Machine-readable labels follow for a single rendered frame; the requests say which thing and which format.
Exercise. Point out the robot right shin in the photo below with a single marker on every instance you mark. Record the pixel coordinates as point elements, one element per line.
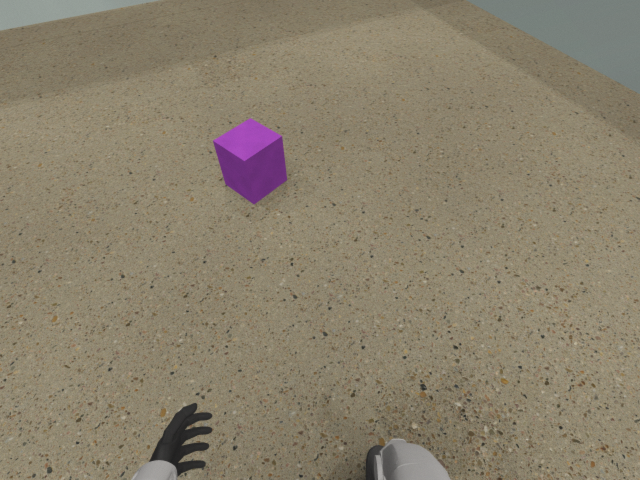
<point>394,441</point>

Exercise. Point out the robot left forearm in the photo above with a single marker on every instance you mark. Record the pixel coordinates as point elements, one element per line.
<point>156,470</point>

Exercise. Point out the carton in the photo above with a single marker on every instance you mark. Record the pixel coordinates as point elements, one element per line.
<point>251,157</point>

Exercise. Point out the right robot thigh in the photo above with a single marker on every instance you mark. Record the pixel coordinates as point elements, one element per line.
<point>407,461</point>

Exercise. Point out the left robot hand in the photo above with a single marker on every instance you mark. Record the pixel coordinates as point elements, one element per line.
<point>170,448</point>

